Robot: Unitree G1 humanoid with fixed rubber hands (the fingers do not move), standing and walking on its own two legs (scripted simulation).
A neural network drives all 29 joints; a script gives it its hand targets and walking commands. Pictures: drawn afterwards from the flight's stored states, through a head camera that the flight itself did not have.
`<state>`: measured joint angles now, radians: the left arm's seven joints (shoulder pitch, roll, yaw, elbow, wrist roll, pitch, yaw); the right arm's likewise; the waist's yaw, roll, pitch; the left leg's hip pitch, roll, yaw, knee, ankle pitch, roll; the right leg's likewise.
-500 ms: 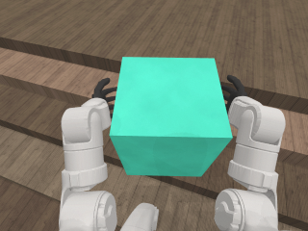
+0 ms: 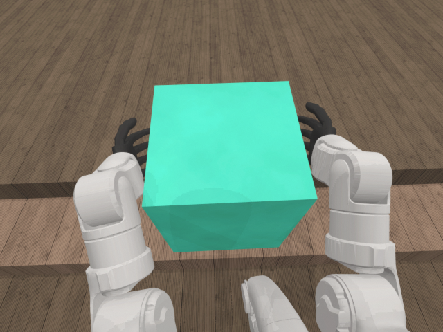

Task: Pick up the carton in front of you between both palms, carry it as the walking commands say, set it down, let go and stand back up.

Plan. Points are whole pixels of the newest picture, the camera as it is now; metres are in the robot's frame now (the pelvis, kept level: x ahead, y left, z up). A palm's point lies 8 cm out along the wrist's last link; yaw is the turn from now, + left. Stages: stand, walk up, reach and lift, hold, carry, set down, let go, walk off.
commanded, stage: carry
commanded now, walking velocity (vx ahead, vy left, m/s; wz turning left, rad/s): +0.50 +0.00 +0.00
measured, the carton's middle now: (224, 176) +0.37 -0.04 +0.08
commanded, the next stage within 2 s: none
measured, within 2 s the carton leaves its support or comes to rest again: neither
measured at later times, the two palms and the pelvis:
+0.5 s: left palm out of the picture +0.65 +0.13 +0.30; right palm out of the picture +0.69 -0.17 +0.30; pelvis +0.31 -0.06 +0.12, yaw +2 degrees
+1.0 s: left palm out of the picture +0.99 +0.11 +0.40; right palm out of the picture +0.98 -0.19 +0.41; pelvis +0.62 -0.02 +0.24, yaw +1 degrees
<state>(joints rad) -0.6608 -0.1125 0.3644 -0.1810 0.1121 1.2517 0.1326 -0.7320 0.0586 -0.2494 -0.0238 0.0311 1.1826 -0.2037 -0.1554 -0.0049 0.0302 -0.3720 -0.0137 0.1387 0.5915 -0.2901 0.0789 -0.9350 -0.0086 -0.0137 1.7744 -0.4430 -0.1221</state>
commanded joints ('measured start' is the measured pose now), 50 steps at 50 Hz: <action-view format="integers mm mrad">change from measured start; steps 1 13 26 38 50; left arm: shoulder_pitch -620 -787 -762 -646 -675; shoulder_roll -688 -859 -751 -756 -685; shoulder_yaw -657 -764 -702 -521 -693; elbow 10 72 54 180 16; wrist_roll -218 -448 -462 -204 -274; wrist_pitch -14 23 41 23 17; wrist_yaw -54 -65 -84 -75 -42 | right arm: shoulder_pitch -686 -482 -569 -784 -629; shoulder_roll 943 771 701 1029 854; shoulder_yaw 700 438 509 648 612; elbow -127 36 -56 -34 -87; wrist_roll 367 111 104 352 300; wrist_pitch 40 122 131 61 75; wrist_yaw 183 163 95 164 166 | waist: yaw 14 253 241 42 66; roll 51 -277 -34 140 67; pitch -473 -735 -314 -802 -393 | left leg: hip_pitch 689 -307 -1080 593 560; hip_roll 368 -104 115 309 298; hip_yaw -518 -206 -90 -723 -377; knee -231 1070 1215 -14 -301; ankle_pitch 263 -67 -263 752 94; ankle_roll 226 -90 27 297 157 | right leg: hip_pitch -474 1186 1174 244 -449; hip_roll -79 -297 -283 108 -105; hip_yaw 47 635 244 203 -14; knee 204 -1239 -1502 105 81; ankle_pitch -125 1239 353 171 -48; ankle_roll -7 -229 -120 76 6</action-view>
